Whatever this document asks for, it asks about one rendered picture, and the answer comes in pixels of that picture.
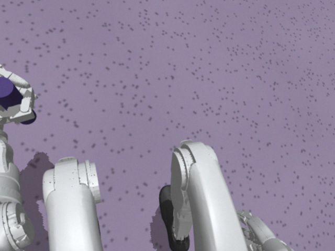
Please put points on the right robot arm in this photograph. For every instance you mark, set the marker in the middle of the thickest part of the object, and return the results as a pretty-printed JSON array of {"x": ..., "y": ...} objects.
[{"x": 275, "y": 244}]

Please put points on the right robot foot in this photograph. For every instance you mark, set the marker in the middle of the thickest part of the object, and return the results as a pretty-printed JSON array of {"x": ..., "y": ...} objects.
[{"x": 166, "y": 208}]

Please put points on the right robot hand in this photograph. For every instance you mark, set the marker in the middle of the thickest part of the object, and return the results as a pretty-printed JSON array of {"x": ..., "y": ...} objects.
[{"x": 257, "y": 231}]

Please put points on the left robot arm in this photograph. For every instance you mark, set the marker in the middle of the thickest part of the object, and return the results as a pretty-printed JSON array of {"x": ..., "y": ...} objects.
[{"x": 16, "y": 229}]

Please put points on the can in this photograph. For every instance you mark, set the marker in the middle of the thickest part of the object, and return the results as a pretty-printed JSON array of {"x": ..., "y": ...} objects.
[{"x": 10, "y": 96}]

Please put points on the left robot hand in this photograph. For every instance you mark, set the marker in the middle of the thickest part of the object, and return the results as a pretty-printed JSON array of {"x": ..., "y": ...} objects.
[{"x": 23, "y": 111}]

